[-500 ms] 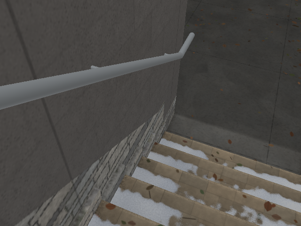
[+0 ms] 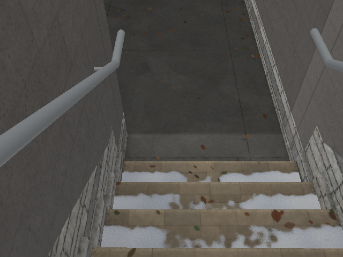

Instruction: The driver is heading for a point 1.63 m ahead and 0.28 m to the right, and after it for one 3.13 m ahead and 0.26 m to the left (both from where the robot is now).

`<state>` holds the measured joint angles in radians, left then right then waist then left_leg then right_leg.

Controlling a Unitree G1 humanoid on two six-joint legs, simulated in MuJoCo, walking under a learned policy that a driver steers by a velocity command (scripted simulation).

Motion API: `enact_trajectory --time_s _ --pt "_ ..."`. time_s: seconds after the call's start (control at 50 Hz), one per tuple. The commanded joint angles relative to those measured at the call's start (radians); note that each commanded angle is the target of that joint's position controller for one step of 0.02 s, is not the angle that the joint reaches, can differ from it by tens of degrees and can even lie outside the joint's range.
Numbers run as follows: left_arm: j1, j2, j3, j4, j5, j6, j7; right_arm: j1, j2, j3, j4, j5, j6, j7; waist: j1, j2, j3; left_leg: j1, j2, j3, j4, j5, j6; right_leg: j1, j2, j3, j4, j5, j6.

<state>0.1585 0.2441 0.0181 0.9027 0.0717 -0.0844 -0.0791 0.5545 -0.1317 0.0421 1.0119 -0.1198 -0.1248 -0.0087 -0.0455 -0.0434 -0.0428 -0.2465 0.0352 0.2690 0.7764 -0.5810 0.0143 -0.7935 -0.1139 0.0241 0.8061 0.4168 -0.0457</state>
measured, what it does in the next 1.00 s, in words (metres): goes down, turning right: right foot 0.16 m lower, then left foot 0.17 m lower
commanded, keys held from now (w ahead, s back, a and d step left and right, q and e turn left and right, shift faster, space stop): w+e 0.44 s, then w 0.56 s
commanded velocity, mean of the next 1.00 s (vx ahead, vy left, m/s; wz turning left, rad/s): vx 0.50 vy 0.00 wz -0.37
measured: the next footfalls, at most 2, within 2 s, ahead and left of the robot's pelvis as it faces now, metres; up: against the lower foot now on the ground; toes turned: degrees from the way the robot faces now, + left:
right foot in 0.18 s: +0.23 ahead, -0.14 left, -0.16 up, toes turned -15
left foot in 0.62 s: +0.53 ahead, +0.05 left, -0.33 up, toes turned -18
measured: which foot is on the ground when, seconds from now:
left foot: down 0.00-0.20, up 0.22-0.60, down 0.62-1.00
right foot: up 0.00-0.16, down 0.18-0.62, up 0.64-1.00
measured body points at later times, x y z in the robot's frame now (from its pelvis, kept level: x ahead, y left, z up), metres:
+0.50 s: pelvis +0.30 -0.04 -0.18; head +0.32 -0.03 +0.27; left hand +0.28 +0.19 -0.33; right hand +0.38 -0.29 -0.30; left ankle +0.50 +0.08 -0.86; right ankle +0.20 -0.13 -0.86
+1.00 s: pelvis +0.56 -0.04 -0.34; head +0.56 -0.05 +0.11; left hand +0.79 +0.09 -0.45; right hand +0.39 -0.18 -0.48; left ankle +0.49 +0.07 -1.02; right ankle +0.57 -0.16 -0.98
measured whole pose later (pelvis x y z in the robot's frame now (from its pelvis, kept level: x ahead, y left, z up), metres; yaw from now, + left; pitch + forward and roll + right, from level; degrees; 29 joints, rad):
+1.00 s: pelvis +0.56 -0.04 -0.34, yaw -22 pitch +5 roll +1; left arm 0.19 0.22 -0.03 0.78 0.09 -0.07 -0.08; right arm 0.55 -0.16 0.04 1.05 -0.10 -0.12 0.04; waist -0.10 -0.01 -0.09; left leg -0.33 -0.06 0.10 0.86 -0.61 0.09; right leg -0.77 -0.05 -0.04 1.18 -0.19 -0.02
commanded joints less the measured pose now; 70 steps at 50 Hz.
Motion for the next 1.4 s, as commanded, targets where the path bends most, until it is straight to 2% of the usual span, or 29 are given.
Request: enact_trajectory --time_s 0.02,0.1,0.14,0.18,0.22,0.26,0.28,0.32,0.34,0.46,0.5,0.58,0.62,0.64,0.66,0.7,0.72,0.76,0.8,0.88,0.98,1.02,1.04,1.06,1.08,1.16,1.24,1.32,1.4 --pt "-0.071 -0.021 -0.003 -0.062 0.004 0.026 -0.006 0.128 -0.082 -0.014 0.014 0.001 0.013 0.022 -0.020 0.091 0.114 -0.166 0.250 -0.169 -0.171 0.265 0.161 0.215 0.015 -0.081 -0.110 0.079 -0.013" --pt "-0.250 0.015 -0.003 -0.113 0.031 0.048 0.003 0.189 -0.119 -0.042 0.077 0.051 0.029 -0.005 -0.093 0.076 0.239 0.089 0.340 -0.279 -0.079 0.286 0.145 0.087 0.006 -0.091 -0.388 -0.207 -0.017" --pt "-0.204 -0.005 -0.008 -0.099 0.013 0.034 0.019 0.191 -0.159 -0.060 0.091 0.025 0.051 -0.020 -0.075 0.098 0.206 0.150 0.341 -0.284 0.000 0.521 0.142 0.217 0.023 -0.120 -0.439 -0.262 -0.022" --pt "0.199 0.084 0.040 0.065 -0.033 0.005 0.021 0.125 -0.226 -0.078 0.109 -0.023 0.055 0.048 0.108 0.007 0.050 -0.077 0.215 -0.120 0.455 0.631 0.087 0.808 0.099 -0.197 -0.462 -0.008 -0.054" --pt "0.644 0.341 0.127 0.220 0.005 0.031 0.011 0.243 -0.043 -0.026 0.100 -0.006 0.046 0.151 0.213 -0.255 -0.367 -0.603 0.035 -0.138 1.257 -0.245 -0.059 1.664 -0.149 0.073 -0.045 0.755 -0.375" --pt "0.686 0.273 0.122 0.230 0.000 0.001 0.026 -0.270 -0.163 -0.058 -0.161 0.076 -0.001 0.115 0.327 -0.066 -0.143 -0.981 0.040 -0.218 1.243 -0.299 -0.080 1.501 -0.214 0.210 -0.189 0.329 -0.331" --pt "0.534 0.200 0.096 0.211 -0.011 0.004 0.006 -0.320 -0.172 -0.063 -0.195 0.087 -0.004 0.080 0.235 0.063 -0.061 -0.960 0.081 -0.258 1.105 -0.208 -0.057 1.242 -0.254 0.286 -0.283 -0.045 -0.323" --pt "0.167 0.019 0.027 0.092 0.011 -0.027 -0.008 -0.115 -0.082 -0.044 -0.116 0.028 -0.006 0.034 0.006 0.184 0.135 -0.601 0.209 -0.423 0.609 0.247 0.014 0.499 -0.210 0.202 -0.349 -0.281 -0.277" --pt "0.104 0.055 0.032 0.062 -0.006 -0.042 -0.004 -0.119 -0.047 -0.040 -0.122 0.012 0.016 0.022 -0.018 0.065 0.177 -0.523 0.188 -0.387 0.572 0.265 0.024 0.316 -0.163 0.223 -0.402 -0.370 -0.318" --pt "0.296 0.014 -0.018 0.077 0.009 -0.075 0.045 -0.239 -0.130 -0.022 -0.130 0.020 0.035 0.076 0.087 0.100 0.048 -0.287 0.121 -0.393 -0.084 1.157 -0.030 0.163 0.054 0.106 -0.062 -0.680 -0.210" --pt "0.275 0.139 -0.008 0.030 0.050 -0.041 0.019 -0.311 -0.150 -0.027 -0.155 0.046 0.067 0.087 0.057 0.022 0.080 -0.020 0.059 -0.304 -0.044 1.055 -0.052 -0.027 0.044 0.137 -0.042 -0.881 -0.193" --pt "0.356 0.162 -0.001 0.024 -0.007 -0.014 0.011 -0.270 -0.215 -0.040 -0.156 0.039 0.061 0.081 0.046 0.052 0.144 -0.024 0.070 -0.323 -0.414 0.890 -0.005 0.290 -0.009 0.304 0.230 -0.819 -0.154" --pt "0.404 0.153 0.006 0.073 0.037 -0.005 -0.057 0.095 -0.350 -0.121 -0.066 0.056 0.041 0.062 -0.139 0.122 0.008 0.477 0.080 -0.285 -0.342 0.923 0.108 0.141 0.095 0.208 0.671 -0.529 -0.042" --pt "0.709 0.025 0.008 0.130 -0.002 -0.007 -0.087 0.167 -0.434 -0.137 -0.035 0.047 0.052 0.093 -0.024 0.403 -0.240 0.862 0.279 -0.468 -0.056 1.513 0.309 -0.179 0.224 0.028 1.197 -1.188 0.030" --pt "0.590 0.079 0.013 0.028 -0.044 -0.013 -0.095 0.193 -0.453 -0.139 -0.046 0.018 0.060 0.109 -0.073 0.345 -0.229 0.829 0.354 -0.675 -0.105 1.521 0.385 -0.417 0.219 0.005 1.488 -1.222 0.039" --pt "0.217 0.088 -0.003 -0.121 -0.055 -0.017 -0.031 0.126 -0.290 -0.105 -0.014 0.043 0.048 0.108 -0.116 0.146 0.034 0.474 0.403 -0.817 -0.330 0.423 0.362 -0.730 0.110 0.067 1.406 -0.960 -0.004" --pt "0.248 0.031 -0.026 -0.104 -0.034 -0.012 -0.004 -0.032 -0.120 -0.056 -0.045 0.014 0.035 0.104 0.009 0.015 0.081 0.203 0.346 -0.702 -0.349 0.402 0.305 -0.547 0.018 0.171 1.162 -0.693 -0.045" --pt "0.264 -0.040 -0.054 -0.103 0.002 0.018 -0.011 -0.184 -0.034 -0.017 -0.055 -0.004 0.018 0.078 0.116 0.008 0.201 -0.239 0.293 -0.609 -0.441 0.431 0.312 -0.335 -0.087 0.174 0.888 -0.521 -0.063" --pt "0.270 0.045 -0.023 -0.060 0.039 0.020 -0.041 -0.251 -0.019 -0.003 -0.102 0.058 -0.031 0.043 0.087 0.006 0.135 -0.492 0.102 -0.355 -0.410 0.312 0.266 0.006 -0.051 0.037 0.375 -0.165 -0.047" --pt "0.178 0.047 -0.019 -0.099 0.020 0.015 -0.055 -0.047 -0.245 -0.040 -0.008 -0.005 -0.027 0.047 0.057 0.074 0.052 -0.316 0.164 -0.433 -0.249 0.615 0.277 0.035 0.021 -0.028 0.470 -0.309 0.021" --pt "0.016 0.069 -0.021 -0.197 0.024 0.001 0.019 0.024 -0.202 -0.037 -0.003 0.022 0.000 0.029 0.000 0.100 0.003 0.066 0.212 -0.553 -0.071 1.039 0.290 -0.100 0.070 -0.089 0.363 -0.719 0.023" --pt "0.312 0.125 0.017 -0.093 0.027 -0.007 0.030 -0.166 -0.271 -0.065 -0.097 0.017 0.004 0.057 0.142 0.060 -0.020 -0.281 0.113 -0.405 0.122 1.227 0.239 0.499 0.175 -0.200 0.267 -0.738 0.006" --pt "0.641 0.180 0.061 0.023 0.019 -0.019 0.042 -0.310 -0.338 -0.097 -0.154 0.028 0.004 0.093 0.304 0.027 -0.049 -0.557 0.060 -0.362 0.393 1.193 0.227 0.897 0.237 -0.239 0.200 -0.700 -0.014" --pt "0.491 0.151 0.033 0.007 -0.053 0.015 0.058 -0.130 -0.190 -0.108 -0.104 0.173 0.020 0.030 0.217 -0.266 -0.154 -0.727 -0.083 -0.249 0.829 0.175 0.086 1.032 -0.170 0.317 -0.076 -0.357 -0.131" --pt "0.476 0.089 0.010 -0.027 -0.098 0.044 0.057 -0.094 -0.221 -0.115 -0.105 0.131 0.045 -0.005 0.190 -0.073 -0.060 -0.821 -0.039 -0.375 0.803 0.063 0.080 1.011 -0.200 0.445 -0.081 0.080 -0.190" --pt "0.220 0.062 0.013 -0.051 -0.013 0.046 0.083 -0.325 -0.146 -0.111 -0.211 0.123 0.082 -0.019 0.049 0.048 0.219 -0.624 -0.031 -0.429 0.359 0.370 0.012 0.295 -0.173 0.316 -0.131 -0.762 -0.205" --pt "0.085 0.090 0.037 -0.048 -0.081 0.029 0.107 -0.269 -0.085 -0.083 -0.183 0.147 0.104 0.047 -0.059 -0.026 0.061 0.156 -0.116 -0.211 0.043 1.019 -0.022 -0.130 0.003 -0.039 -0.087 -0.963 -0.084" --pt "0.146 0.101 0.053 -0.015 -0.049 0.057 0.105 -0.148 -0.151 -0.089 -0.136 0.118 0.120 0.002 -0.060 -0.013 0.092 0.254 -0.120 -0.097 -0.167 0.852 0.009 0.137 0.019 -0.067 0.291 -0.702 -0.088" --pt "0.395 -0.020 0.033 -0.001 -0.064 0.082 0.122 0.077 -0.276 -0.113 -0.051 0.114 0.074 0.032 0.038 0.256 -0.026 0.601 0.225 -0.483 -0.024 1.414 0.069 -0.247 0.178 0.073 1.141 -1.185 -0.148"
Velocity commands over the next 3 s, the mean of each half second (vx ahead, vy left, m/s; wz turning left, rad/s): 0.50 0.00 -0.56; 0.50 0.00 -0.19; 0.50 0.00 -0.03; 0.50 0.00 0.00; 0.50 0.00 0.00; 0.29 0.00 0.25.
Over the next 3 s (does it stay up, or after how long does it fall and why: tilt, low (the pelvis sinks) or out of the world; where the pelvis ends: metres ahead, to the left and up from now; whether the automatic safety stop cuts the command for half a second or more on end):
stays up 1.57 -0.37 -0.95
